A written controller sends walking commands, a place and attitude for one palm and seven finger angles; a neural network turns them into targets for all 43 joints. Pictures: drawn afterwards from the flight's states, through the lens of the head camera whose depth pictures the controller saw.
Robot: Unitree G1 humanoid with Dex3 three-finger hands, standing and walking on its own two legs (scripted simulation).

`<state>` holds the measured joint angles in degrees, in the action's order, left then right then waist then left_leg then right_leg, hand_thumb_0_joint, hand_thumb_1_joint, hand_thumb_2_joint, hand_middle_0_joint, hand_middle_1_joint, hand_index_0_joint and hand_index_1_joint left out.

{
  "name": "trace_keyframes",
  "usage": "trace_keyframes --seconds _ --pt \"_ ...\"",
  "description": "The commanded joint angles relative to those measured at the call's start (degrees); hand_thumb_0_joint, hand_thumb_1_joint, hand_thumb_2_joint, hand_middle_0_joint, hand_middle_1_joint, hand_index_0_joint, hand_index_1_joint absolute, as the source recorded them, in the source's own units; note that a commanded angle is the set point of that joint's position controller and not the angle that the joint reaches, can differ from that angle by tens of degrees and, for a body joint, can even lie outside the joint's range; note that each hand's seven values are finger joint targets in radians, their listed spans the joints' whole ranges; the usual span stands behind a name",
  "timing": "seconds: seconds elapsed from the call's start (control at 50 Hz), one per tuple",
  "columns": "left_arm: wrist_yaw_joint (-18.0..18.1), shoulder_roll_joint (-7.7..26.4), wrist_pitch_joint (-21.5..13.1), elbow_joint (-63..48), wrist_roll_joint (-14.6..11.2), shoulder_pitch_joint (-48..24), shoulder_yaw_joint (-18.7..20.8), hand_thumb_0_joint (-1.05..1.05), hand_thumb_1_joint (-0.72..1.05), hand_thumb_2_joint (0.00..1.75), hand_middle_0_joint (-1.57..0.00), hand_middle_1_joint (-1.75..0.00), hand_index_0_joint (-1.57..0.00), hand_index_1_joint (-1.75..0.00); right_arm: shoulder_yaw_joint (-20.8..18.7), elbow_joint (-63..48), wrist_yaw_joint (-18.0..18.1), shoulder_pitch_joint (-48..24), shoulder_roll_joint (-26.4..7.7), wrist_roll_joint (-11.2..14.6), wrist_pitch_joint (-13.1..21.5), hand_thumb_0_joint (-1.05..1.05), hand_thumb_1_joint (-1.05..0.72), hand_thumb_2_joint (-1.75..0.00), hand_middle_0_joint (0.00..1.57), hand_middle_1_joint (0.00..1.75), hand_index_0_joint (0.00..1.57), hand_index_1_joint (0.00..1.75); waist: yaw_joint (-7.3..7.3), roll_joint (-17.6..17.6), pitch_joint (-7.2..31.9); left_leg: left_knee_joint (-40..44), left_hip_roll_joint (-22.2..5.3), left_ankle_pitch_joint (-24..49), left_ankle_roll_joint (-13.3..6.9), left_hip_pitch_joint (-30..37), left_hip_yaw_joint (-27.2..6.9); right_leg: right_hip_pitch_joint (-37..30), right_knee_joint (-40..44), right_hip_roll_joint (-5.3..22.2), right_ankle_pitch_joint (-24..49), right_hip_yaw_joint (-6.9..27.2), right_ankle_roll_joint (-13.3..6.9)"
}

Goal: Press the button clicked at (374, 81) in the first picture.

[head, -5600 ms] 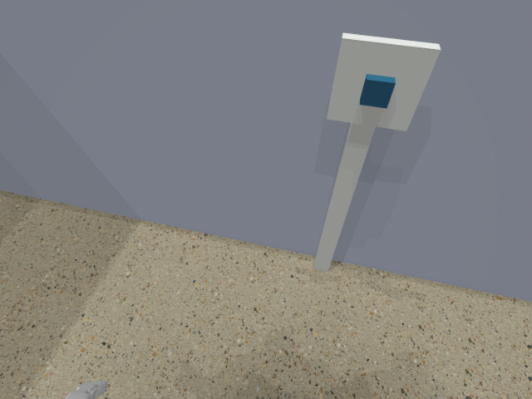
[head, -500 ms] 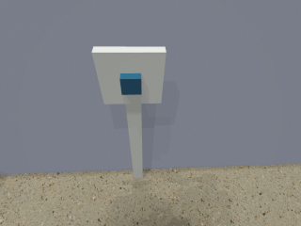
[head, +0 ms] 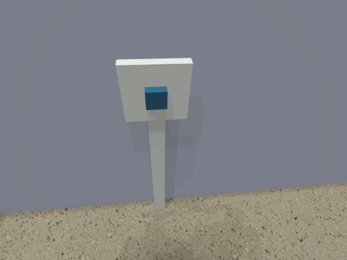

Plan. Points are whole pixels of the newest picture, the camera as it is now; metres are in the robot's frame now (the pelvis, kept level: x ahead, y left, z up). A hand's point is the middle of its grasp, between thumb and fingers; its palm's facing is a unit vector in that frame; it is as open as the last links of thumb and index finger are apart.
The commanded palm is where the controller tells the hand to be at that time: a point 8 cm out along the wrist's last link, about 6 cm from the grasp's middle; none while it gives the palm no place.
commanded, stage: shuffle to correct the standing spot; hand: left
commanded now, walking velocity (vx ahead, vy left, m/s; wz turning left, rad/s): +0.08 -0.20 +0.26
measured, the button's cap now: (156, 97) +0.52 +0.08 +0.10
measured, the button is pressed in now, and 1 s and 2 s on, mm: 0 0 0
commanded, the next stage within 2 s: come to a stop and stand still in 0.78 s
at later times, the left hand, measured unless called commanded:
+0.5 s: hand out of the picture -0.02 +0.06 -0.18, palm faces +0.20 -0.97 -0.14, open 7.4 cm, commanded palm none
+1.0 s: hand out of the picture +0.10 +0.00 -0.17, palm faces +0.19 -0.95 -0.24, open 7.4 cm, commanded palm none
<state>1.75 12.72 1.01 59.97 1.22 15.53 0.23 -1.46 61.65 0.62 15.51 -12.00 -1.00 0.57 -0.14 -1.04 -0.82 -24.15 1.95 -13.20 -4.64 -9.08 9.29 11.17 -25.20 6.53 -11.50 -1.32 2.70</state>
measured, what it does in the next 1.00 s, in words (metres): steps to the right: right foot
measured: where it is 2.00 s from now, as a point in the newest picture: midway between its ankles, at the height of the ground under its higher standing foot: outside the picture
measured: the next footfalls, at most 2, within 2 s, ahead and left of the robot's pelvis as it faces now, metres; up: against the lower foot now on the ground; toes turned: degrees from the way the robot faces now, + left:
right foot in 0.88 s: +0.18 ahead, -0.31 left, +0.00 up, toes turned +1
left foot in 1.26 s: +0.11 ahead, -0.10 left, +0.00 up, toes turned +13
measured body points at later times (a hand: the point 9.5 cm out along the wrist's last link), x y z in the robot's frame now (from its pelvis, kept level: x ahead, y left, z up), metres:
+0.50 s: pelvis +0.04 -0.09 -0.01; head +0.05 -0.07 +0.44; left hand -0.03 +0.11 -0.17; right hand +0.07 -0.32 -0.16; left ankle +0.01 +0.01 -0.72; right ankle +0.02 -0.17 -0.74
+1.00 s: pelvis +0.09 -0.19 -0.01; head +0.11 -0.20 +0.44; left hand +0.09 +0.05 -0.15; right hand +0.14 -0.44 -0.17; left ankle +0.04 -0.06 -0.70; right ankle +0.13 -0.31 -0.74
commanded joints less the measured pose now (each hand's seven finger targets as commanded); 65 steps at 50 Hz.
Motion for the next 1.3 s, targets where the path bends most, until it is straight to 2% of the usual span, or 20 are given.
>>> trace_keyframes --seconds 0.0,0.12,0.22,0.34,0.42,0.5,0.54,0.56,0.64,0.72,0.8,0.84,0.86,0.88,0.9,0.92,0.96,1.14,1.22,1.28 --pt "0.1 2.4 -0.7 -0.7 0.2 3.5 0.4 0.0 0.9 0.9 -0.2 -0.3 -0.2 -0.3 -1.2 -1.6 0.5 1.1 -6.6 0.0 0.6 0.0 -0.9 -0.9 0.2 0.3 0.2 0.3 0.04 2.3 -2.8 13.2 -11.9 -9.6 2.4 -4.4 -14.6 0.7 0.2 -1.2 -0.4 -1.7 -1.9" --pt "-0.8 1.4 0.7 -0.6 0.9 5.1 0.8 0.0 0.9 0.9 -0.2 -0.3 -0.2 -0.3 -2.5 -0.5 1.4 3.1 -8.5 -0.4 -0.6 0.0 -0.9 -0.9 0.2 0.3 0.2 0.3 -0.54 5.6 -6.8 15.1 -16.0 -18.2 -0.7 -6.8 -19.6 5.7 -4.5 -2.6 -5.8 -3.6 -2.1" --pt "-1.1 1.0 0.5 -0.6 0.7 8.0 1.5 0.0 0.9 0.9 -0.2 -0.3 -0.2 -0.3 -2.8 -0.5 1.7 3.6 -6.9 -0.5 -0.8 0.0 -0.9 -0.9 0.2 0.3 0.2 0.3 0.05 4.1 -6.0 9.3 -13.3 -14.3 -0.1 -10.4 -16.4 1.4 0.2 -2.2 -3.5 -2.6 -2.8" --pt "0.0 3.1 -0.2 -0.5 0.6 12.9 2.9 0.0 0.9 0.9 -0.2 -0.3 -0.2 -0.3 -1.5 -1.9 1.7 2.3 -0.4 -0.4 -0.9 0.0 -0.9 -0.9 0.2 0.3 0.2 0.3 1.94 -12.9 -2.4 -17.1 -4.5 -12.7 3.1 -17.5 -2.4 -3.9 11.1 8.2 -1.8 7.8 -9.6" --pt "0.2 1.1 -0.2 -1.3 1.0 10.3 2.6 0.0 0.9 0.9 -0.2 -0.3 -0.2 -0.3 -1.7 -2.3 1.6 0.9 0.6 -0.1 -1.2 0.0 -0.9 -0.9 0.2 0.3 0.2 0.3 0.55 -4.2 -4.1 -26.4 -6.5 -15.2 3.3 -19.2 -2.4 -2.8 9.2 9.0 10.3 3.6 -13.7" --pt "0.1 0.0 0.3 -1.1 0.3 8.4 2.1 0.0 0.9 0.9 -0.2 -0.3 -0.2 -0.3 -1.3 0.2 1.8 7.5 1.4 -0.3 -0.5 0.0 -0.9 -0.9 0.2 0.3 0.2 0.3 -2.36 -1.4 -1.4 -4.3 -6.3 1.0 3.5 -3.1 -1.1 2.2 -0.1 3.6 10.3 -2.2 -9.3" --pt "-0.6 -4.1 0.3 -1.9 -0.1 10.9 1.3 0.0 0.9 0.9 -0.2 -0.3 -0.2 -0.3 -3.0 1.2 2.9 12.8 -6.9 -1.0 0.3 0.0 -0.9 -0.9 0.2 0.3 0.2 0.3 -3.45 16.2 1.3 6.1 -24.9 14.5 -3.2 9.8 -25.2 18.0 -16.4 -3.1 -8.1 -7.5 -3.0" --pt "-0.6 -2.4 0.5 -3.1 0.7 8.5 1.4 0.0 0.9 0.9 -0.2 -0.3 -0.2 -0.3 -3.7 0.8 3.2 12.5 -8.9 -1.0 -0.2 0.0 -0.9 -0.9 0.2 0.3 0.2 0.3 -4.21 13.6 -0.6 9.0 -30.5 14.5 -7.6 7.6 -29.2 20.4 -26.2 -3.2 -20.3 -3.7 -2.9" --pt "-1.6 -1.4 1.4 -3.4 1.0 5.7 3.0 0.0 0.9 0.9 -0.2 -0.3 -0.2 -0.3 -2.8 -1.4 3.4 3.8 -6.1 -0.9 0.6 0.0 -0.9 -0.9 0.2 0.3 0.2 0.3 -1.1 8.4 -6.2 9.9 -25.5 13.5 -5.2 -3.1 -18.2 20.2 -34.3 -0.6 -11.4 1.9 -1.5" --pt "-2.5 -3.3 2.0 -3.7 0.3 5.7 3.3 0.0 0.9 0.9 -0.2 -0.3 -0.2 -0.3 -3.8 -2.6 3.2 -0.1 -7.8 -1.2 0.4 0.0 -0.9 -0.9 0.2 0.3 0.2 0.3 -0.13 8.7 -3.0 7.6 -21.3 13.3 -2.4 -5.0 -8.9 12.2 -21.0 -0.8 -7.7 -1.7 0.1" --pt "-2.7 -2.3 1.5 -3.9 0.4 6.3 3.8 0.0 0.9 0.9 -0.2 -0.3 -0.2 -0.3 -5.3 -2.5 2.5 -1.3 -9.3 -1.1 -0.7 0.0 -0.9 -0.9 0.2 0.3 0.2 0.3 0.22 10.1 -2.4 1.5 -19.5 6.0 0.2 -8.6 -7.9 4.1 -9.2 -3.8 -2.1 -6.0 0.2" --pt "-2.4 1.9 0.5 -2.8 0.6 10.7 4.8 0.0 0.9 0.9 -0.2 -0.3 -0.2 -0.3 -5.3 -2.9 2.2 -1.5 -7.4 -0.8 -1.1 0.0 -0.9 -0.9 0.2 0.3 0.2 0.3 2.25 0.7 -0.4 -10.7 -13.4 -1.5 4.1 -13.3 -3.6 -4.2 1.7 -1.5 7.1 -3.1 -1.0" --pt "-1.6 7.6 0.1 -2.8 1.2 11.0 5.8 0.0 0.9 0.9 -0.2 -0.3 -0.2 -0.3 -4.4 -3.8 2.0 -0.2 -2.5 -0.5 -1.3 0.0 -0.9 -0.9 0.2 0.3 0.2 0.3 2.28 -16.4 0.5 -23.5 -5.4 -16.9 6.8 -20.9 2.4 -7.1 6.0 9.2 17.3 9.3 -5.2" --pt "-1.2 8.3 0.1 -3.4 1.0 11.9 5.4 0.0 0.9 0.9 -0.2 -0.3 -0.2 -0.3 -3.5 -5.4 2.1 -1.5 -0.8 -0.2 -2.0 0.0 -0.9 -0.9 0.2 0.3 0.2 0.3 3.8 -17.4 3.0 -33.1 -4.6 -24.6 5.8 -19.2 -3.0 -3.9 8.4 13.2 19.9 12.8 -9.6" --pt "-0.9 7.0 0.1 -4.1 1.0 9.6 5.0 0.0 0.9 0.9 -0.2 -0.3 -0.2 -0.3 -3.4 -5.6 2.0 -1.8 0.2 0.0 -2.3 0.0 -0.9 -0.9 0.2 0.3 0.2 0.3 2.7 -10.0 2.3 -36.4 -5.7 -22.3 5.2 -18.3 -6.8 -1.0 8.3 12.9 14.7 10.6 -11.0" --pt "-0.5 6.2 -0.6 -4.3 0.9 6.1 5.0 0.0 0.9 0.9 -0.2 -0.3 -0.2 -0.3 -3.1 -5.0 1.8 -1.7 0.2 0.0 -2.4 0.0 -0.9 -0.9 0.2 0.3 0.2 0.3 1.32 -13.8 1.6 -36.9 -6.6 -19.6 4.9 -18.4 -8.0 1.4 9.1 11.6 12.7 12.1 -10.5" --pt "0.1 4.1 -1.5 -4.9 0.4 0.5 3.8 0.0 0.9 0.9 -0.2 -0.3 -0.2 -0.3 -2.7 -3.5 0.8 -0.6 -0.5 0.2 -2.1 0.0 -0.9 -0.9 0.2 0.3 0.2 0.3 -0.48 -9.2 0.6 -34.3 -7.2 -14.1 5.5 -15.7 -8.2 2.5 7.5 10.7 14.2 8.2 -10.8" --pt "1.5 7.7 -1.3 -4.2 0.4 2.6 5.2 0.0 0.9 0.9 -0.2 -0.3 -0.2 -0.3 -2.2 -5.3 0.3 -2.4 -1.1 0.4 -2.6 0.0 -0.9 -0.9 0.2 0.3 0.2 0.3 2.39 -3.8 2.5 -16.5 -4.1 -12.4 6.1 -12.7 -7.5 -5.5 4.9 15.7 26.4 12.3 -15.0" --pt "1.1 6.6 -0.5 -4.9 -0.1 -1.4 5.0 0.0 0.9 0.9 -0.2 -0.3 -0.2 -0.3 -2.3 -3.8 0.3 2.8 -0.9 0.5 -2.1 0.0 -0.9 -0.9 0.2 0.3 0.2 0.3 -0.65 -4.7 2.5 -1.1 -3.4 -0.3 5.2 1.0 -5.8 4.1 2.6 9.9 11.9 7.6 -9.7" --pt "0.4 0.6 0.7 -5.8 -0.3 -1.7 3.6 0.0 0.9 0.9 -0.2 -0.3 -0.2 -0.3 -3.0 -5.8 0.4 -0.7 -6.9 -0.2 -1.8 0.0 -0.9 -0.9 0.2 0.3 0.2 0.3 0.2 14.2 -1.0 12.6 -18.3 -4.5 -2.8 -6.3 -21.9 7.8 -10.7 -3.1 -11.3 -3.4 -1.9"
